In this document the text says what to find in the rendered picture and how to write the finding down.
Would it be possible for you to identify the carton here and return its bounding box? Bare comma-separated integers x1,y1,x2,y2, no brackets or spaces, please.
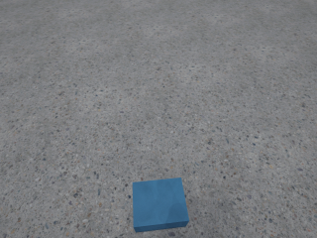
132,178,189,233

